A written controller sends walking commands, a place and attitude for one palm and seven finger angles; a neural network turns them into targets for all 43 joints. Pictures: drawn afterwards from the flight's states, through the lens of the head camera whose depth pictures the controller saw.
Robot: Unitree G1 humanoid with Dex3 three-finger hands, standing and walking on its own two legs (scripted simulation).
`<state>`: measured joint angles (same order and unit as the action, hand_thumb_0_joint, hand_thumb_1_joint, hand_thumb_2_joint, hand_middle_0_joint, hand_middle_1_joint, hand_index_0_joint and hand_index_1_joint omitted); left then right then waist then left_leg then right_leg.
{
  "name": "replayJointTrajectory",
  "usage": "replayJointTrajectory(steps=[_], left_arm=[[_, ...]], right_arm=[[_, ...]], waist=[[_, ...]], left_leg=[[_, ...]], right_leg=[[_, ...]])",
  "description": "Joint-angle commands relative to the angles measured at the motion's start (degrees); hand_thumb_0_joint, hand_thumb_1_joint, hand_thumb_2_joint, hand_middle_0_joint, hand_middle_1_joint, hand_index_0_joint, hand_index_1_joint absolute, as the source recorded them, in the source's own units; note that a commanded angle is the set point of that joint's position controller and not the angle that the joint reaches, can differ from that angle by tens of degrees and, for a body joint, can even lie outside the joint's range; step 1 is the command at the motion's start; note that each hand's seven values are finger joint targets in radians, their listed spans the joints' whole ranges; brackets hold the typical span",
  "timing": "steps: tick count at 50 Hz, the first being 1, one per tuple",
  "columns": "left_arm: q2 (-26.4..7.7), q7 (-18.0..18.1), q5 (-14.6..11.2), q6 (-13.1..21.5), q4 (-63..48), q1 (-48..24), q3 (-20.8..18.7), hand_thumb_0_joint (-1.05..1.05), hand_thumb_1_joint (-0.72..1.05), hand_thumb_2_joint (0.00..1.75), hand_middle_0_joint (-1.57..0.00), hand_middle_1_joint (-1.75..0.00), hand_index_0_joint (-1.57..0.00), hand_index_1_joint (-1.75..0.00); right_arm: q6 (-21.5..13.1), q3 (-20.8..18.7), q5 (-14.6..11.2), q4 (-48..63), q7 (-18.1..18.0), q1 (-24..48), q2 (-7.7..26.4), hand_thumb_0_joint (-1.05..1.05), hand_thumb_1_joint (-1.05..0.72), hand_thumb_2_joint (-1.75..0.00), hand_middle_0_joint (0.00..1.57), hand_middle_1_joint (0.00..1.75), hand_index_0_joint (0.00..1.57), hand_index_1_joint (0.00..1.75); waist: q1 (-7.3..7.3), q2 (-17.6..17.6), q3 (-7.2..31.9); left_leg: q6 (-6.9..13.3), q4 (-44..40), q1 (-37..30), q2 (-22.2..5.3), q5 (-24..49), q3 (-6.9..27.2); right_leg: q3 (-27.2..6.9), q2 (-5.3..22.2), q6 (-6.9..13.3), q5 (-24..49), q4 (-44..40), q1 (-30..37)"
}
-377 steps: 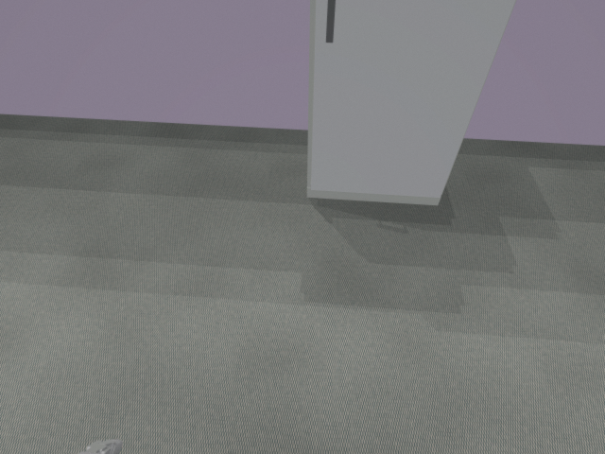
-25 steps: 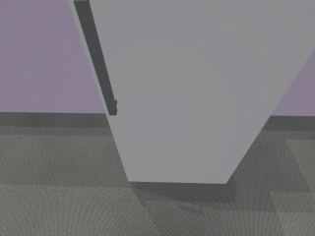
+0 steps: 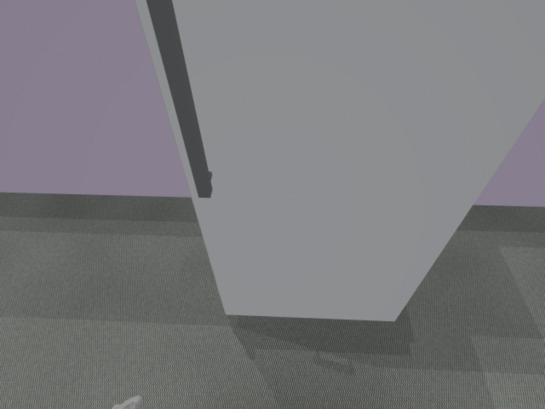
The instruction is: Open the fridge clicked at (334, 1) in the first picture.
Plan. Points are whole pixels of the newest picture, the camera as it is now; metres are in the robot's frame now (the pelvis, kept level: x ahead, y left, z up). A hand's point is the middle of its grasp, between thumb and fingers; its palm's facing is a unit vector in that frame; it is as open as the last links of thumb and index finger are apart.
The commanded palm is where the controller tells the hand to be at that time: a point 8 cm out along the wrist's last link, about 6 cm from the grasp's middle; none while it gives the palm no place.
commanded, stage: raise the hand to about handle height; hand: left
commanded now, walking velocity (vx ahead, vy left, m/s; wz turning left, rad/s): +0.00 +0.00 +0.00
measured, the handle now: (190, 111) +0.50 +0.17 +0.18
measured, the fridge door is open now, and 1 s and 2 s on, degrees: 0 0 0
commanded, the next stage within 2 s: move the hooked fingers beside the handle in 2.00 s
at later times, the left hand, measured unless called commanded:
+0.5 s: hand (126, 383) +0.15 +0.21 +0.00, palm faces +0.10 -0.99 -0.06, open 9.6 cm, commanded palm +0.13 +0.26 +0.01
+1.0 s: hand (87, 317) +0.21 +0.26 +0.07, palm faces +0.07 -1.00 -0.07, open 12.6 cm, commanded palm +0.18 +0.31 +0.08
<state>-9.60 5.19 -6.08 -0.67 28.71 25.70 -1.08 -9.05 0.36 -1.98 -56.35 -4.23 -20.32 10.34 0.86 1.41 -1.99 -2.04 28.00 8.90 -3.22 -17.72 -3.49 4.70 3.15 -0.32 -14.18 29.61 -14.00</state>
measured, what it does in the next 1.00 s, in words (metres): stands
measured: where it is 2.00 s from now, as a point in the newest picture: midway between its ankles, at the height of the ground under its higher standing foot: outside the picture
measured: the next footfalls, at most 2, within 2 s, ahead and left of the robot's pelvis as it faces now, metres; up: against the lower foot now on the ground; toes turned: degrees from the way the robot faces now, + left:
none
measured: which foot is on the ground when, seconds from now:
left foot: down 0.00-1.00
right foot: down 0.00-1.00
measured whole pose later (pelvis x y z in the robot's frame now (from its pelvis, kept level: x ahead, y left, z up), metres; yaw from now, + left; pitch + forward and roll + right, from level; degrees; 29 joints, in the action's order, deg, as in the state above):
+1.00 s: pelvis -0.01 +0.02 -0.03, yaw +1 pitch +3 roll -1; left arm -18.1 -20.0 -19.4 11.4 -0.6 15.6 -18.6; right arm -17.8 1.2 -2.6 -34.3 -5.2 -15.7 16.5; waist 1.0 1.2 3.1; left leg -0.4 46.2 24.5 -3.0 -25.3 -1.2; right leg 5.6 4.4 -1.6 -19.3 42.9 -26.7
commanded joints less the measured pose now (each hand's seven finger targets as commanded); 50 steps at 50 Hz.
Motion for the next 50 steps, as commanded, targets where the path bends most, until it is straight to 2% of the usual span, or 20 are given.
replayJointTrajectory(steps=[1, 2, 3, 4, 6, 8, 10, 13, 17, 18, 21, 23, 25, 29, 33, 35, 38, 41, 48, 50], left_arm=[[-1.80, -0.42, -3.31, 11.83, -30.38, -9.68, -0.81, 0.00, 0.76, 0.84, -0.21, -0.39, -0.21, -0.39], [0.03, -2.31, -3.61, 15.18, -26.74, -4.36, -1.61, 0.00, 0.74, 0.83, -0.21, -0.40, -0.21, -0.40], [0.37, -5.03, -4.08, 18.57, -24.13, 2.72, -2.62, 0.00, 0.71, 0.82, -0.21, -0.42, -0.21, -0.42], [1.10, -7.93, -4.97, 22.70, -23.45, 7.75, -3.55, 0.00, 0.69, 0.81, -0.22, -0.43, -0.22, -0.43], [2.53, -14.74, -6.88, 31.40, -21.45, 11.92, -4.23, 0.00, 0.64, 0.79, -0.22, -0.47, -0.22, -0.47], [-3.23, -20.99, -7.57, 37.65, -20.31, 14.54, -10.71, 0.00, 0.60, 0.77, -0.22, -0.50, -0.22, -0.50], [-4.47, -22.55, -8.06, 35.37, -28.18, 11.92, -10.46, 0.00, 0.55, 0.75, -0.22, -0.53, -0.22, -0.53], [-6.05, -20.01, -9.12, 29.76, -39.52, 3.36, -10.76, 0.00, 0.48, 0.72, -0.23, -0.57, -0.23, -0.57], [-6.36, -15.44, -6.90, 30.73, -53.91, -3.47, -8.96, 0.00, 0.39, 0.68, -0.24, -0.63, -0.24, -0.63], [-7.09, -15.65, -6.75, 31.25, -55.62, -7.55, -8.06, 0.00, 0.36, 0.67, -0.24, -0.64, -0.24, -0.64], [-6.88, -17.96, -6.87, 30.83, -52.31, -10.19, -6.17, 0.00, 0.29, 0.64, -0.24, -0.69, -0.24, -0.69], [-9.40, -20.63, -7.94, 27.85, -48.00, -9.44, -8.53, 0.00, 0.25, 0.62, -0.25, -0.72, -0.25, -0.72], [-10.78, -22.44, -8.84, 23.76, -46.22, -6.72, -11.34, 0.00, 0.20, 0.60, -0.25, -0.75, -0.25, -0.75], [-11.62, -22.80, -11.59, 16.94, -45.14, -4.12, -15.63, 0.00, 0.11, 0.56, -0.26, -0.81, -0.26, -0.81], [-12.71, -20.60, -12.63, 16.50, -44.51, -4.25, -18.65, 0.00, 0.01, 0.52, -0.26, -0.87, -0.26, -0.87], [-13.09, -20.60, -12.55, 17.58, -45.22, -6.44, -18.85, 0.00, -0.03, 0.50, -0.27, -0.90, -0.27, -0.90], [-14.88, -21.56, -12.75, 18.34, -43.55, -8.86, -19.82, 0.00, -0.10, 0.47, -0.27, -0.94, -0.27, -0.94], [-15.53, -23.20, -13.34, 18.44, -43.80, -11.94, -20.08, 0.00, -0.17, 0.44, -0.28, -0.99, -0.28, -0.99], [-19.78, -25.28, -14.80, 15.70, -41.31, -18.55, -23.96, 0.00, -0.34, 0.37, -0.29, -1.10, -0.29, -1.10], [-19.60, -25.93, -14.90, 14.38, -40.61, -21.02, -23.80, 0.00, -0.38, 0.35, -0.29, -1.12, -0.29, -1.12]], right_arm=[[-11.66, -3.78, -0.03, 17.12, -0.73, 9.14, 11.12, 0.00, -0.90, -0.90, 0.20, 0.30, 0.20, 0.30], [-12.43, -4.36, 0.74, 19.07, -0.26, 9.68, 10.72, 0.00, -0.90, -0.90, 0.20, 0.30, 0.20, 0.30], [-13.15, -4.79, 0.83, 21.49, 0.83, 10.24, 10.30, 0.00, -0.90, -0.90, 0.20, 0.30, 0.20, 0.30], [-13.28, -4.90, 1.17, 23.55, 1.92, 10.47, 9.68, 0.00, -0.90, -0.90, 0.20, 0.30, 0.20, 0.30], [-12.65, -5.71, 1.58, 26.26, 3.85, 11.93, 9.76, 0.00, -0.90, -0.90, 0.20, 0.30, 0.20, 0.30], [-11.32, -6.93, 1.65, 29.19, 5.50, 12.52, 10.68, 0.00, -0.90, -0.90, 0.20, 0.30, 0.20, 0.30], [-9.60, -6.46, 0.90, 34.16, 5.36, 14.98, 10.86, 0.00, -0.90, -0.90, 0.20, 0.30, 0.20, 0.30], [-7.23, -5.70, 0.51, 38.00, 3.64, 14.35, 10.62, 0.00, -0.90, -0.90, 0.20, 0.30, 0.20, 0.30], [-6.43, -4.51, 1.09, 38.28, 2.39, 9.80, 9.33, 0.00, -0.90, -0.90, 0.20, 0.30, 0.20, 0.30], [-6.37, -3.80, 1.36, 37.65, 2.11, 8.98, 9.89, 0.00, -0.90, -0.90, 0.20, 0.30, 0.20, 0.30], [-7.46, -2.90, 0.85, 35.71, 1.25, 8.62, 10.20, 0.00, -0.90, -0.90, 0.20, 0.30, 0.20, 0.30], [-8.07, -2.41, 0.50, 34.95, 0.58, 9.17, 10.72, 0.00, -0.90, -0.90, 0.20, 0.30, 0.20, 0.30], [-8.37, -2.33, -0.14, 34.95, 0.23, 9.87, 10.56, 0.00, -0.90, -0.90, 0.20, 0.30, 0.20, 0.30], [-8.81, -1.68, -0.42, 35.06, -0.02, 12.10, 9.59, 0.00, -0.90, -0.90, 0.20, 0.30, 0.20, 0.30], [-9.64, -1.62, 0.10, 33.71, 0.08, 12.33, 9.25, 0.00, -0.90, -0.90, 0.20, 0.30, 0.20, 0.30], [-10.04, -1.67, 0.08, 33.20, 0.24, 11.09, 9.83, 0.00, -0.90, -0.90, 0.20, 0.30, 0.20, 0.30], [-10.91, -1.55, 0.07, 32.79, 0.04, 10.56, 10.81, 0.00, -0.90, -0.90, 0.20, 0.30, 0.20, 0.30], [-11.76, -1.59, -0.37, 32.31, -0.31, 9.51, 11.39, 0.00, -0.90, -0.90, 0.20, 0.30, 0.20, 0.30], [-12.34, -1.08, -0.37, 31.29, -1.15, 9.25, 12.42, 0.00, -0.90, -0.90, 0.20, 0.30, 0.20, 0.30], [-12.18, -0.91, -0.64, 31.36, -1.27, 9.52, 12.33, 0.00, -0.90, -0.90, 0.20, 0.30, 0.20, 0.30]], waist=[[-4.22, -10.18, -0.32], [-2.76, -13.20, -0.86], [-0.03, -9.07, 0.13], [1.55, -10.95, 3.33], [2.42, -13.70, 4.18], [3.90, -7.95, 6.92], [4.49, -3.03, 11.37], [2.58, -2.24, 13.53], [-0.79, 3.83, 17.13], [-2.48, 2.43, 15.62], [-4.26, 3.15, 13.64], [-3.46, 3.08, 13.61], [-1.90, 2.48, 16.80], [0.77, 1.29, 17.77], [1.38, -2.98, 14.33], [0.96, -0.45, 14.38], [0.61, -1.62, 12.19], [0.23, 1.88, 13.71], [0.87, 1.94, 12.82], [0.94, 3.78, 12.49]], left_leg=[[3.16, 0.30, 10.64, 2.86, 1.76, 3.24], [2.84, 2.53, 14.49, 3.26, -0.80, 3.19], [2.21, 4.66, 16.73, 4.06, -0.62, 2.62], [1.57, 6.91, 19.20, 4.34, -0.65, 1.92], [0.83, 12.63, 25.63, 4.52, -0.74, 1.30], [0.76, 17.69, 28.83, 4.95, 1.17, 0.76], [1.73, 18.43, 29.86, 5.58, 0.52, -0.59], [2.35, 19.21, 29.95, 5.08, -0.57, 0.52], [2.86, 21.53, 25.48, 3.45, 3.45, 2.84], [3.02, 22.20, 25.88, 2.97, 2.62, 3.78], [2.94, 22.29, 26.83, 2.65, -2.34, 4.72], [2.88, 21.49, 27.29, 2.83, -3.14, 5.12], [2.74, 19.84, 26.22, 3.01, -1.80, 4.96], [2.43, 16.08, 24.52, 3.20, 2.72, 5.09], [2.23, 13.88, 24.20, 2.94, 4.59, 5.30], [2.19, 13.06, 23.06, 3.09, 3.97, 4.59], [2.33, 12.13, 22.77, 3.05, 2.68, 4.47], [2.42, 11.07, 19.65, 3.25, 3.08, 3.95], [2.44, 8.43, 15.26, 3.07, 8.48, 4.26], [2.34, 7.30, 13.67, 3.14, 8.90, 3.96]], right_leg=[[1.04, -1.35, -0.25, -6.42, -2.44, -8.57], [1.31, -1.54, -0.23, -10.55, -0.66, -11.60], [0.63, -1.21, 0.43, -10.83, 1.51, -11.35], [0.73, -1.31, 0.67, -11.47, 4.40, -11.80], [0.37, -1.74, 1.11, -9.00, 10.80, -14.82], [-1.35, -1.12, 2.39, -3.54, 16.10, -14.94], [-1.68, -0.79, 2.21, -2.67, 17.96, -15.10], [-1.94, -1.80, 1.56, -4.44, 18.88, -16.34], [-1.34, -2.49, 1.46, 0.42, 20.33, -18.56], [-1.14, -3.03, 1.46, -0.47, 20.79, -20.43], [-1.18, -3.05, 1.27, -6.33, 18.83, -22.73], [-1.50, -3.17, 1.48, -7.58, 17.48, -20.52], [-1.20, -2.75, 1.31, -6.48, 16.21, -16.95], [0.23, -2.54, 1.20, -2.09, 14.84, -11.05], [0.80, -2.79, 1.11, -0.87, 13.23, -9.17], [0.33, -2.56, 0.99, -1.46, 12.25, -9.51], [-0.33, -2.50, 1.12, -3.36, 10.60, -9.10], [-0.61, -2.24, 1.04, -2.29, 9.30, -8.09], [0.03, -2.72, 1.41, 5.15, 7.59, -3.34], [0.22, -2.68, 1.34, 6.11, 6.86, -3.06]])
